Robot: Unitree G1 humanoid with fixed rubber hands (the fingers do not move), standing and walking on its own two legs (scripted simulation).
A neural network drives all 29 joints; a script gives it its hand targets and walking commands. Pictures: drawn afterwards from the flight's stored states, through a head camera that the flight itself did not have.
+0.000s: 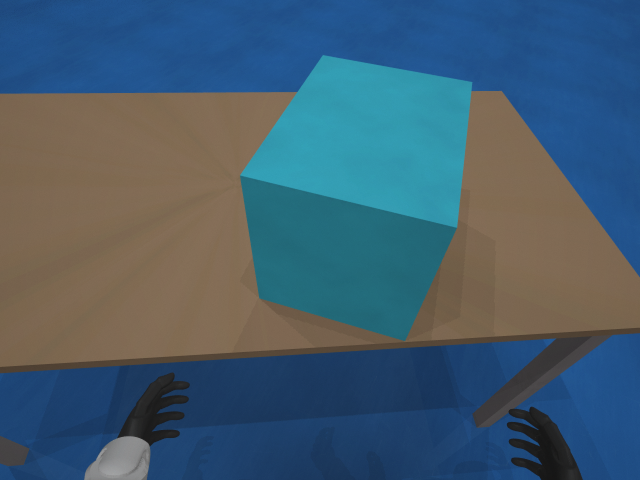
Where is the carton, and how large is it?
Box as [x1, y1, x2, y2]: [240, 55, 471, 340]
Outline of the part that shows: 323,55 240,175 259,297 404,340 456,228 471,82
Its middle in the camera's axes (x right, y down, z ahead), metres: +0.06 -0.07 +0.60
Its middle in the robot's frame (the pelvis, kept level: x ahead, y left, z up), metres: +0.50 -0.04 +0.06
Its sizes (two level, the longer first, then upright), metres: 0.313 0.236 0.255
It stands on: a table, 0.69 m high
